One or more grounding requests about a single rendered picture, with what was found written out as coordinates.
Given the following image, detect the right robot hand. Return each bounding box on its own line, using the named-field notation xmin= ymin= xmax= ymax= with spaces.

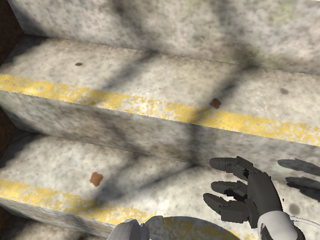
xmin=203 ymin=156 xmax=284 ymax=229

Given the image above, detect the robot left thigh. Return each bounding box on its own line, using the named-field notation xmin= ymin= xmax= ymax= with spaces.
xmin=107 ymin=222 xmax=150 ymax=240

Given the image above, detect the robot right forearm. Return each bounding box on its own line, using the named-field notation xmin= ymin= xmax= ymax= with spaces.
xmin=257 ymin=210 xmax=306 ymax=240

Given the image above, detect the left robot shin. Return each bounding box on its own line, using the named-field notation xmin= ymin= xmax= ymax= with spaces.
xmin=124 ymin=218 xmax=139 ymax=225

